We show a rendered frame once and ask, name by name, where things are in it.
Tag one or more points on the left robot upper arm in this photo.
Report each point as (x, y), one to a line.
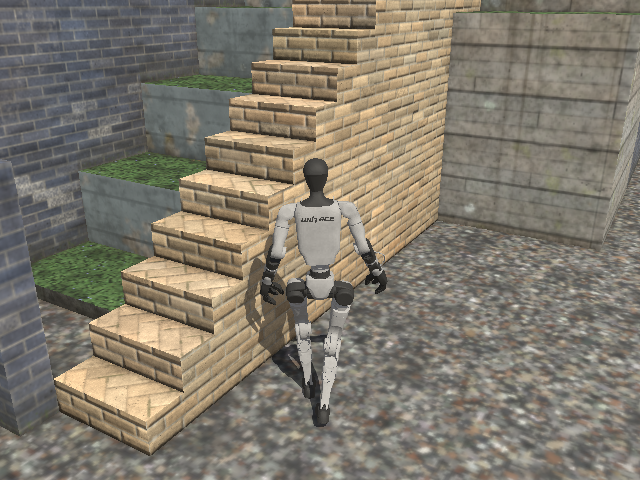
(286, 212)

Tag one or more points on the robot left forearm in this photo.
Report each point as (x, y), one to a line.
(270, 268)

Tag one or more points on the robot left hand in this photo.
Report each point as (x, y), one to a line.
(265, 289)

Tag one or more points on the robot right hand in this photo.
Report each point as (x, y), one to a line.
(382, 279)

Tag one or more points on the robot right forearm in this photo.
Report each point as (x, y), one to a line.
(371, 261)

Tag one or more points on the right robot upper arm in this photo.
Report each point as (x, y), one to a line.
(349, 210)

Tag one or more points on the robot left shin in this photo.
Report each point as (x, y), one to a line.
(305, 355)

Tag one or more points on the robot left foot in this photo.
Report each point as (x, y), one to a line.
(309, 391)

